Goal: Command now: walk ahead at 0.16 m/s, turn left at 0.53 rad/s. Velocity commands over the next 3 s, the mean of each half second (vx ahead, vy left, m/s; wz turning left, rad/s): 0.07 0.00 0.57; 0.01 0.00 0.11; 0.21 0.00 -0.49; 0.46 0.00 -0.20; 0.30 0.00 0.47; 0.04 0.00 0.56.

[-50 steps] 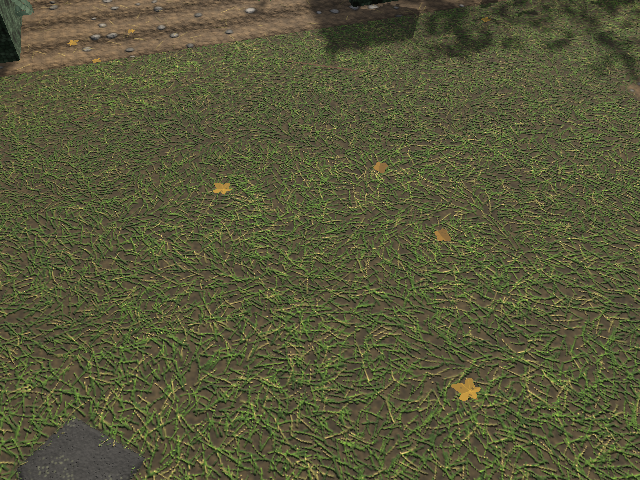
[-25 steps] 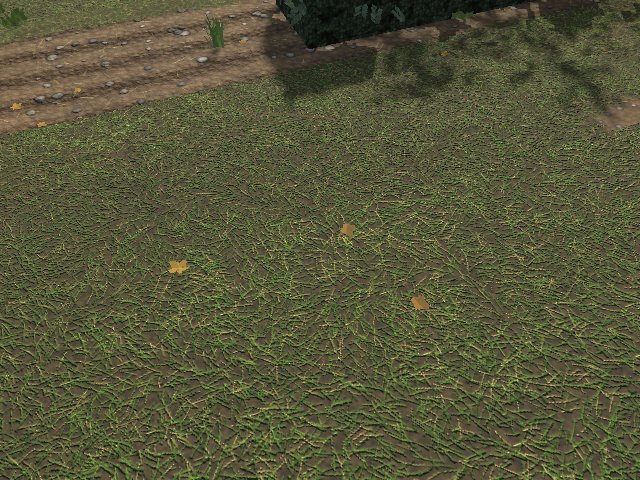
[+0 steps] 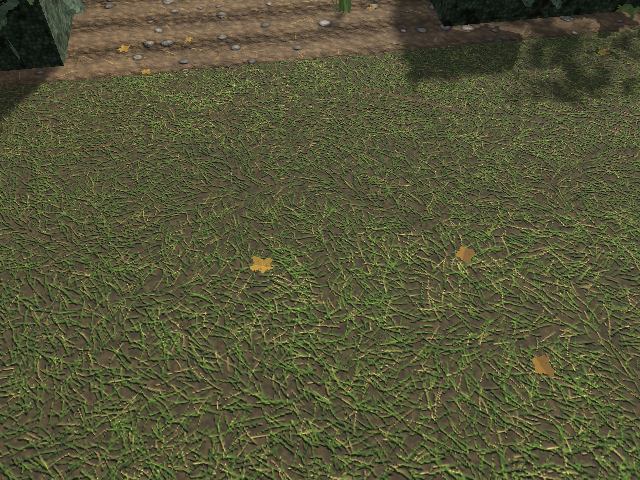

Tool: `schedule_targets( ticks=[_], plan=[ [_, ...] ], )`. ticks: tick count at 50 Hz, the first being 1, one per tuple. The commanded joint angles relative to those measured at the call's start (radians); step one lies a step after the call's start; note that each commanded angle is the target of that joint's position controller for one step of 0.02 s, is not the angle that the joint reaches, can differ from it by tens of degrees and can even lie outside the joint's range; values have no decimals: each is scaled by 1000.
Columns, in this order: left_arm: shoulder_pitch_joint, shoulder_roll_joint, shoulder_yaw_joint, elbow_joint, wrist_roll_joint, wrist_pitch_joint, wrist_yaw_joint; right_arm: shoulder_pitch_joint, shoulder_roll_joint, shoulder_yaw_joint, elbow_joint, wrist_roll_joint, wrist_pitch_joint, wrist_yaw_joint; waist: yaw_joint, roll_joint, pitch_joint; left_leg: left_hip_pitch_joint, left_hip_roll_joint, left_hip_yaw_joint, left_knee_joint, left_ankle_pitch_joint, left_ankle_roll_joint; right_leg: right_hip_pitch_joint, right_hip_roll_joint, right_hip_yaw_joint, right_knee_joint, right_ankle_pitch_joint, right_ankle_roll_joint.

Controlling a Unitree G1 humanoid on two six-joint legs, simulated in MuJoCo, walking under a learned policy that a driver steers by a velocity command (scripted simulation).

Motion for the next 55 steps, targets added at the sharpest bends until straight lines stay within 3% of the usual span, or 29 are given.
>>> schedule_targets(
  ticks=[1, 4, 7, 8, 9, 10, 11, 12, 13, 14, 15, 16, 19, 22, 25, 28, 29, 30, 31, 32, 33, 34, 37, 40, 43, 46, 49, 52, 55],
  plan=[
    [151, 75, 12, 14, -12, 25, 1, -70, -221, -71, -127, 8, -27, 24, 64, 45, -72, -78, 319, -271, -124, 876, 188, 253, 55, -36, -225, 170, 7],
    [21, 116, 28, -8, -2, 26, 11, -47, -195, -84, -131, 1, 1, 29, 34, 30, -87, 86, 332, -339, -64, 795, 161, 175, 48, 1, -311, 180, -12],
    [-21, 172, 52, -7, -21, 4, 20, -64, -190, -92, -141, 5, 16, 31, 51, 6, -117, 132, 267, -336, 23, 773, 110, 298, 64, -30, -471, 313, -101],
    [15, 223, 70, -8, -33, -6, 30, -78, -175, -86, -163, 5, 16, 37, 72, -31, -175, 53, 191, -301, 101, 714, 49, 471, 18, 10, -494, 559, -191],
    [87, 307, 90, -24, -45, -17, 44, -56, -109, -62, -201, 8, 14, 32, 74, -141, -323, -119, 67, -215, 264, 391, -57, 761, -173, 207, -519, 884, -413],
    [153, 276, 90, -13, -16, -23, 41, 24, -44, -39, -192, -10, 13, 7, 79, -221, -396, -334, -18, -148, 454, -442, -136, 941, -402, 434, -578, 883, -599],
    [139, 235, 96, -12, 15, -21, 51, -15, -116, -55, -178, -23, 35, -10, 83, -66, -229, -373, 85, -129, 600, -487, -143, 776, -395, 388, -642, 636, -506],
    [59, 210, 96, -31, -13, -18, 51, -20, -134, -60, -165, -24, 54, -37, 47, -64, -144, -351, 134, -100, 651, -439, -158, 645, -317, 277, -688, 471, -421],
    [-38, 151, 80, -68, -38, -16, 47, 18, -149, -64, -145, -37, 64, -58, -2, -77, -129, -293, 159, -82, 648, -398, -173, 552, -265, 196, -718, 385, -370],
    [-63, 121, 70, -87, -41, -18, 48, 21, -127, -58, -143, -54, 64, -60, -13, -115, -106, -236, 168, -58, 666, -339, -176, 471, -218, 121, -738, 377, -350],
    [-85, 136, 77, -101, -27, -20, 51, 15, -101, -45, -148, -60, 61, -50, -24, -100, -98, -177, 166, -14, 671, -285, -178, 407, -178, 50, -758, 355, -330],
    [-114, 161, 89, -117, -18, -25, 56, 19, -72, -33, -146, -46, 64, -32, -30, -60, -87, -135, 165, 32, 595, -236, -179, 374, -129, -29, -772, 308, -305],
    [-32, 247, 136, -114, -12, -28, 66, -61, -96, -24, -178, -18, 73, 8, 47, -68, -73, -153, 185, 79, 431, -190, -190, 454, -144, -64, -777, 242, -312],
    [12, 242, 148, -124, 9, -31, 63, -79, -123, -25, -193, -11, 71, 0, 63, -86, -78, -180, 229, 34, 300, -146, -161, 557, -243, 1, -752, 238, -336],
    [-28, 229, 145, -147, 9, -27, 61, -63, -147, -36, -188, -2, 62, -2, 36, -88, -84, -114, 216, 48, 175, -71, -106, 565, -255, -26, -718, 179, -302],
    [-24, 201, 124, -111, 5, -4, 53, -60, -156, -57, -201, 24, 30, 9, 12, -54, -98, 90, 149, 69, -43, 175, -11, 451, -204, -81, -611, 33, -208],
    [22, 140, 103, -99, 6, 4, 46, -35, -187, -69, -213, 23, 17, 0, 8, 39, -140, 207, 236, -38, -87, 369, 65, 381, -133, -156, -489, -43, -133],
    [41, 81, 83, -162, -2, -1, 45, -3, -315, -99, -242, 39, 1, -21, 16, 252, -167, 312, 508, -413, -164, 576, 299, 176, 39, -248, -262, -239, -27],
    [-2, 147, 94, -130, 12, -9, 30, 8, -318, -114, -226, -4, -21, -33, -35, 126, -51, 284, 510, -432, -202, 343, 293, 17, 53, -86, -173, -330, -20],
    [-14, 164, 97, -115, 14, 2, 22, -11, -296, -114, -214, -7, -32, -43, -25, 117, -39, 287, 456, -341, -209, 252, 221, -15, 30, -46, -117, -284, -23],
    [14, 198, 113, -92, 17, 10, 25, -40, -239, -97, -220, 9, -28, -44, -7, 113, -47, 295, 423, -289, -205, 261, 184, -13, 24, -46, -72, -243, -17],
    [26, 188, 112, -77, 25, 15, 27, -64, -189, -76, -224, 28, -22, -44, 13, 131, -45, 275, 412, -264, -212, 309, 165, 8, 23, -32, -59, -200, -17],
    [117, 126, 91, -5, 3, 29, -15, -167, -127, -47, -266, 32, -8, -27, 76, 101, -28, 138, 344, -127, -224, 332, 89, 165, 5, -37, -69, 14, -13],
    [122, 121, 88, 24, -5, 40, -71, -165, -168, -50, -268, 27, 4, -3, 51, 79, -10, 104, 321, -63, -150, 344, 51, 245, -10, -65, -193, 87, 17],
    [82, 133, 78, 0, -16, 20, -60, -111, -207, -62, -242, 28, 19, 6, 6, 68, -3, 171, 388, -127, -90, 317, 91, 205, -27, -49, -273, 100, 24],
    [46, 173, 72, -36, -2, 6, -12, -21, -259, -96, -217, 17, 23, -27, -56, 102, 8, 318, 491, -223, -117, 335, 222, 44, -9, -57, -233, -31, -15],
    [41, 166, 63, -36, 21, 10, 12, -23, -195, -86, -215, 5, 16, -88, -75, 104, 45, 401, 536, -225, -179, 262, 231, -63, -22, -29, -173, -176, -40],
    [45, 125, 50, -28, 25, 20, -7, -132, -198, -84, -244, -4, 9, -110, -34, 100, 52, 301, 467, -104, -234, 201, 162, 96, 13, -82, -235, -65, -58],
    [63, 120, 52, -26, 6, 24, -48, -193, -220, -91, -266, -20, 21, -116, -2, 103, 44, 242, 434, -5, -228, 193, 104, 218, 44, -105, -285, 42, -83]
  ],
)
Next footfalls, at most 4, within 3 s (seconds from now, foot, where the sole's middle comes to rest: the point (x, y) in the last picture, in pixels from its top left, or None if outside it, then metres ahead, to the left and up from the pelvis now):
0.16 right None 0.21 -0.12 -0.78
0.56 left None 0.10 0.12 -0.78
1.20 right None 0.28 -0.10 -0.78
1.66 left None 0.39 0.08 -0.77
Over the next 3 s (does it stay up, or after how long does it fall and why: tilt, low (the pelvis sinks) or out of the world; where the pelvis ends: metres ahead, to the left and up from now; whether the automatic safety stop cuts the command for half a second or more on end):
stays up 0.86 -0.13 -0.17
